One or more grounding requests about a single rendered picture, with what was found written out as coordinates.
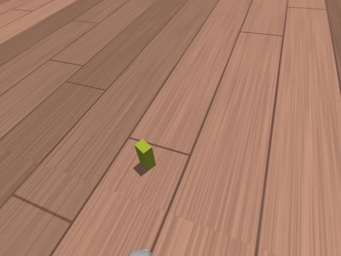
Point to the carton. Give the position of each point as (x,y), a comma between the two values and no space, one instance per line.
(145,154)

